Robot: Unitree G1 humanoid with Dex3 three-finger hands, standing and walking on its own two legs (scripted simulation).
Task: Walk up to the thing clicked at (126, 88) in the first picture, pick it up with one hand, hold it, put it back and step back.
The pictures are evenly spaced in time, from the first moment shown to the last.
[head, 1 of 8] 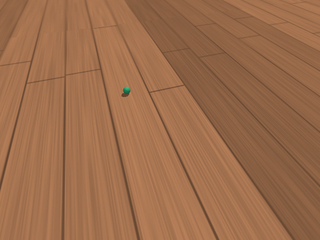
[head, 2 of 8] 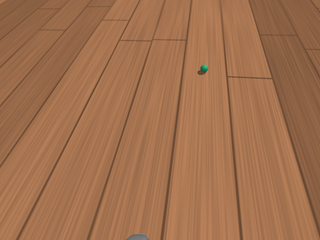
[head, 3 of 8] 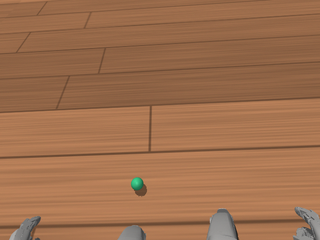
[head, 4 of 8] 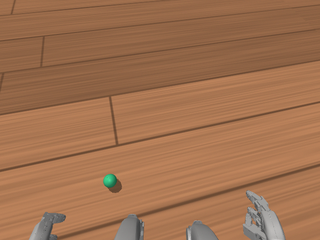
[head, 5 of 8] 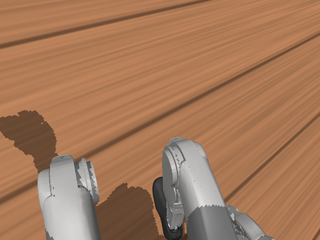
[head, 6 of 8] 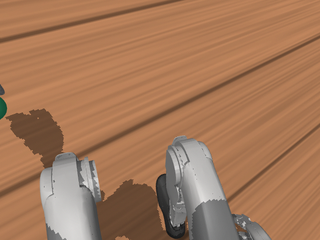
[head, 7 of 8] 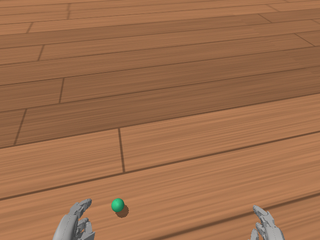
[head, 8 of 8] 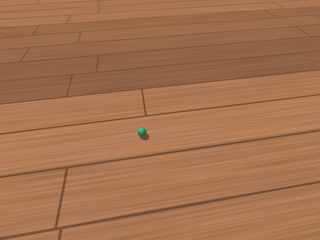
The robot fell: no
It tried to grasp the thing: yes
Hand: left
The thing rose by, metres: 0.67
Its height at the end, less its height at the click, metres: +0.00
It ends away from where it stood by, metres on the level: 0.01
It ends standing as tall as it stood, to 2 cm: yes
